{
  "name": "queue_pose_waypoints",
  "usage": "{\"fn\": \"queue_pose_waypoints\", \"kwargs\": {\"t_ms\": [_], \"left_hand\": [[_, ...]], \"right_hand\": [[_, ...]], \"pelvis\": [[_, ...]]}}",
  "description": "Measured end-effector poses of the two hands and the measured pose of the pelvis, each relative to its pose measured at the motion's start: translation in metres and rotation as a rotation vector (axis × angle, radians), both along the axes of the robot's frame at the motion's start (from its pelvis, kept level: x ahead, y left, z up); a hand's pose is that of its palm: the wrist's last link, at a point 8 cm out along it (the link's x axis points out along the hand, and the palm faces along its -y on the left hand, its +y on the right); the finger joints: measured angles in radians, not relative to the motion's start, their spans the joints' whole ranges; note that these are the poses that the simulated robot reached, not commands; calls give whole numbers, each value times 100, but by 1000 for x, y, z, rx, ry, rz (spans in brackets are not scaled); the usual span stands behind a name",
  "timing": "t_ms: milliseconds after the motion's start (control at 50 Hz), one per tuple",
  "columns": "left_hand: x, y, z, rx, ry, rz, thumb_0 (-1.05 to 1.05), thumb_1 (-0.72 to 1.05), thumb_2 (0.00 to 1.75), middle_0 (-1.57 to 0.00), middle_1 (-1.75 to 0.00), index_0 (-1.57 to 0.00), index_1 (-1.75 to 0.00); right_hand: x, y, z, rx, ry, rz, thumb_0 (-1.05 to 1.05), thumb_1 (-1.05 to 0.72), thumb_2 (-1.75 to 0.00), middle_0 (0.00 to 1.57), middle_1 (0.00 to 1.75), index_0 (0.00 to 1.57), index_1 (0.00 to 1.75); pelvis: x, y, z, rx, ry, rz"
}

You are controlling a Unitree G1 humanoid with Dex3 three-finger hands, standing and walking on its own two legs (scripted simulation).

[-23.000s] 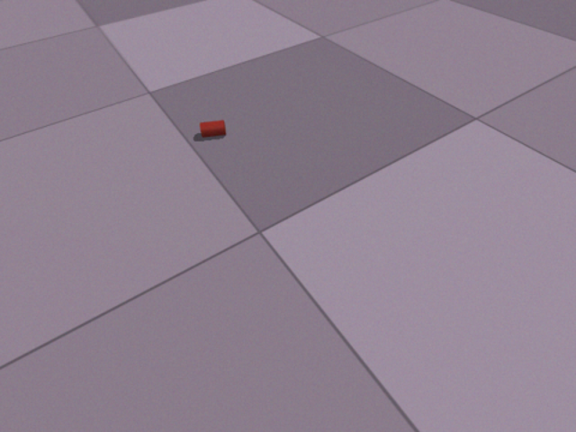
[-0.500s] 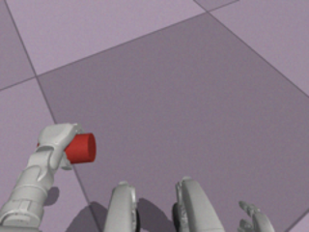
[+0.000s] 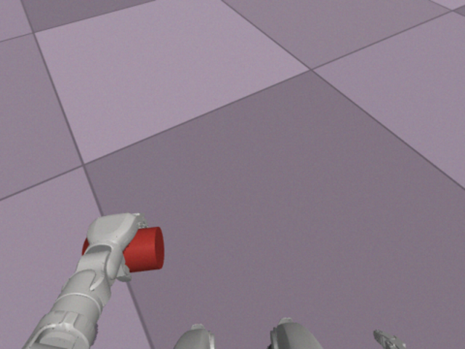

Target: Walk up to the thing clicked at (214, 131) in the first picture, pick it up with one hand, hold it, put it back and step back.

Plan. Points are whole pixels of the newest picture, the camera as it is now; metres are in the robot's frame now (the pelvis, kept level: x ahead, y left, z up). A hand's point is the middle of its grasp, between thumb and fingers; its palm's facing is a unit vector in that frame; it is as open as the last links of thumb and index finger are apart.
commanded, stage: lift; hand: left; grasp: from above
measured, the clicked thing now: (126, 251) +0.34 +0.23 -0.11
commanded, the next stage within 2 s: hold in 0.18 s
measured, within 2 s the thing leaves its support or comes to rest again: neither
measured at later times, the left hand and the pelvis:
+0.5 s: hand (120, 228) +0.35 +0.22 -0.03, palm faces -0.46 -0.07 -0.89, open 11.1 cm; pelvis +0.04 +0.00 +0.04, yaw +0 degrees
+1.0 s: hand (115, 235) +0.33 +0.22 +0.00, palm faces -0.47 -0.06 -0.88, open 11.0 cm; pelvis +0.03 -0.01 +0.05, yaw +0 degrees
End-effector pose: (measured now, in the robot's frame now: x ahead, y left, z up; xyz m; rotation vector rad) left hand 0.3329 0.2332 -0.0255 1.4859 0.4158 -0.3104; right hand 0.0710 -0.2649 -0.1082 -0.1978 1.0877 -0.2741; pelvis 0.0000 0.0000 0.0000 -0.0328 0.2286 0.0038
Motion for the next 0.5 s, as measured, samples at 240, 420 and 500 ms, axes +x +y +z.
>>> {"fn": "queue_pose_waypoints", "kwargs": {"t_ms": [240, 420, 500], "left_hand": [[13, -4, 28, -10, 32, 33, 1, -13, 50, -64, -49, -67, -48], [21, -8, 44, -1, 24, 5, 1, -13, 48, -65, -47, -68, -46], [25, -8, 53, 3, 13, 6, 1, -13, 48, -66, -45, -69, -44]], "right_hand": [[28, -1, 24, 15, -3, -6, 1, -89, -90, 20, 30, 20, 30], [50, -5, 36, 14, -24, 1, 1, -89, -90, 20, 30, 20, 30], [58, -7, 40, 16, -35, 2, 1, -89, -90, 20, 30, 20, 30]], "pelvis": [[25, -2, 27, 10, -41, -1], [40, -4, 37, 16, -66, -1], [45, -4, 41, 18, -77, -3]]}}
